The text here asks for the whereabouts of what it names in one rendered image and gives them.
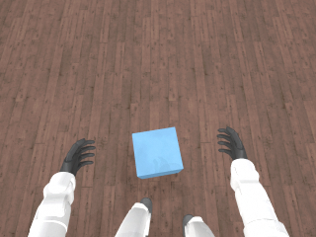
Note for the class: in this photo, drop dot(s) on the right robot hand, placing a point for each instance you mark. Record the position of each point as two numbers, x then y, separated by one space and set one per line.
237 149

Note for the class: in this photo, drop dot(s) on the left robot hand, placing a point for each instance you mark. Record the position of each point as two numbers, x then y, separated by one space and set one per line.
71 163

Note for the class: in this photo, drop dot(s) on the carton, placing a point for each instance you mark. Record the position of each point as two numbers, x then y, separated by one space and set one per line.
157 153

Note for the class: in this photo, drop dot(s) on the right robot forearm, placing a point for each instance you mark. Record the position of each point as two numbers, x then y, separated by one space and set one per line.
254 205

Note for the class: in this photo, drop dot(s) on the robot right thigh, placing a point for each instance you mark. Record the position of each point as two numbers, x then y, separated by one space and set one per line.
197 229

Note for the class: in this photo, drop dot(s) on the robot right foot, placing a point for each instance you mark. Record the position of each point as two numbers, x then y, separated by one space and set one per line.
186 220

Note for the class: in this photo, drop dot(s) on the left robot forearm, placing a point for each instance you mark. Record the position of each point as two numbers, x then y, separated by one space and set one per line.
53 214

